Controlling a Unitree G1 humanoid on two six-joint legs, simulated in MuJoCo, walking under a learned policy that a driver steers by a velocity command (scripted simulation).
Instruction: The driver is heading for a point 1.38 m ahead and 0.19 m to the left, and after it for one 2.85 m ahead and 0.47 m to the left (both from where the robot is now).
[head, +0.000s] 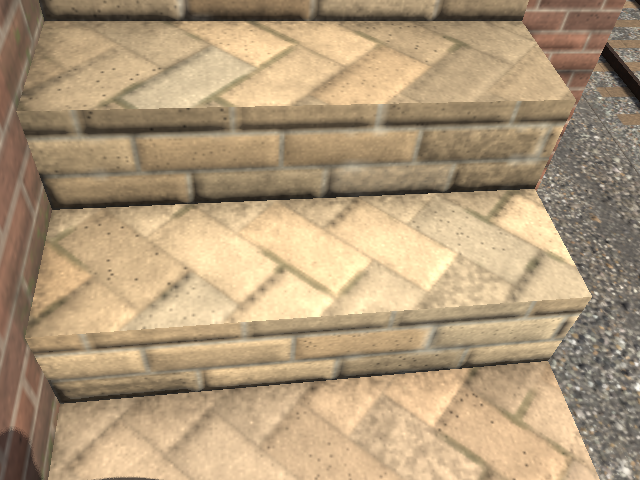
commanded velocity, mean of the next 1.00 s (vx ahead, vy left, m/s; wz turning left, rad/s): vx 0.01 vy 0.00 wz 0.00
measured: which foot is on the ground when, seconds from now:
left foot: down 0.00-0.50, up 0.52-0.98, down 1.00-1.00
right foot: up 0.00-0.48, down 0.50-1.00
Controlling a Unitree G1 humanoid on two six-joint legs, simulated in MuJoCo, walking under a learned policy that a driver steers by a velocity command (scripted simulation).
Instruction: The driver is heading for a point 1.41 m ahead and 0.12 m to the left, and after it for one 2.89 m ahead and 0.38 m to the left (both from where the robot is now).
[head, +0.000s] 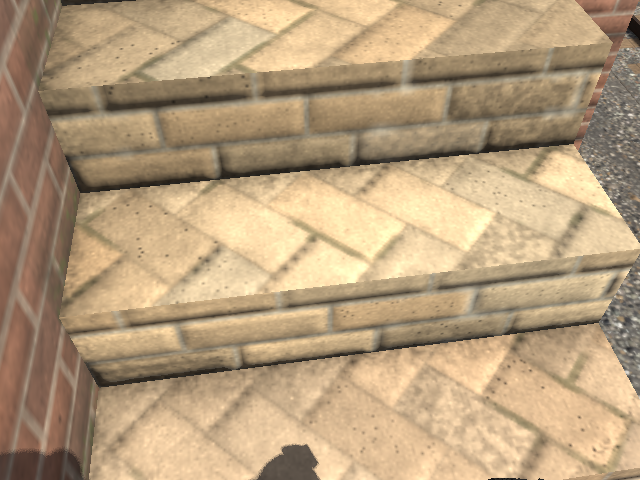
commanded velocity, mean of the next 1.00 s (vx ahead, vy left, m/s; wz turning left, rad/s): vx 0.13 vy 0.00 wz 0.00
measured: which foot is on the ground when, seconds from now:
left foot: down 0.00-0.52, up 0.54-0.62, down 0.64-1.00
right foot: down 0.00-0.04, up 0.06-0.50, down 0.52-1.00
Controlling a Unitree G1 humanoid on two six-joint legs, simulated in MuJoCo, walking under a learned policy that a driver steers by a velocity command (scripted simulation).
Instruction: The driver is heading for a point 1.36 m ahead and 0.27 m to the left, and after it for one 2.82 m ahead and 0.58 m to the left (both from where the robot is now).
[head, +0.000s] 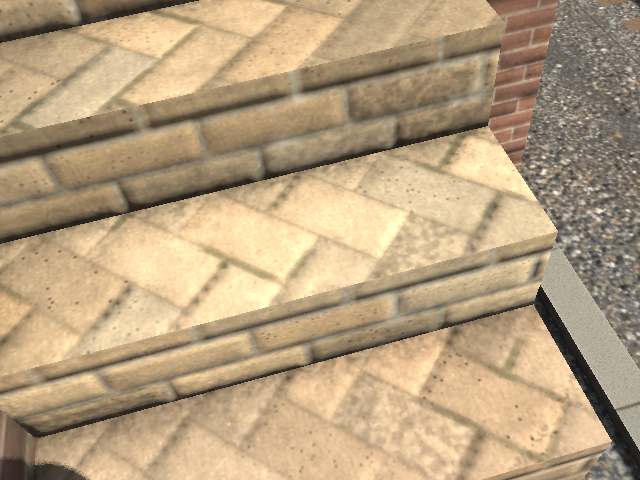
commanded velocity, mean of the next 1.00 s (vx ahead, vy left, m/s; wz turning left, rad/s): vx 0.26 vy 0.00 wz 0.00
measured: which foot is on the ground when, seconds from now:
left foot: down 0.00-0.00, up 0.02-0.32, down 0.34-1.00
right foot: down 0.00-0.36, up 0.38-0.78, down 0.80-1.00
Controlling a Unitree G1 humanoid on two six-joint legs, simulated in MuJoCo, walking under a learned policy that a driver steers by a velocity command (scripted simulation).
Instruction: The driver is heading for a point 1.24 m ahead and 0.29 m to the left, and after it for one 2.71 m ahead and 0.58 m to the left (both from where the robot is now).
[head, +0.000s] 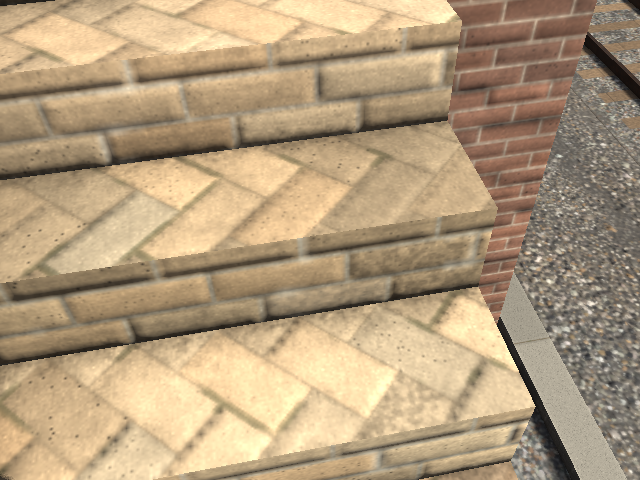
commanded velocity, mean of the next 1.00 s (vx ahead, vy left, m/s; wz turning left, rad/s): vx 0.13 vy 0.00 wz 0.00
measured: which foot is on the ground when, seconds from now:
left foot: down 0.00-1.00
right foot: down 0.00-1.00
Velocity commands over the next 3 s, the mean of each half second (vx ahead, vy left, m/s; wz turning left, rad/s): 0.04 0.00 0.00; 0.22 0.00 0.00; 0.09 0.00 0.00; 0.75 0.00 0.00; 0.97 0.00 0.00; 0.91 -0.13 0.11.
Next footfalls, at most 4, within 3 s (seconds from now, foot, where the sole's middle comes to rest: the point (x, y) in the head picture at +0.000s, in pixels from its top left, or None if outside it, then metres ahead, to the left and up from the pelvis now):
1.76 right None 0.12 -0.10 -0.77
2.18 left None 0.29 0.08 -0.58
2.60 right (426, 351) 0.61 -0.13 -0.38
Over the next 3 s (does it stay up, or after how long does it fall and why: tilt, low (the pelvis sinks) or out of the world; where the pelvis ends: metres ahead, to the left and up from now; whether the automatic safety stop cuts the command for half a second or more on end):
stays up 0.65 0.02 0.41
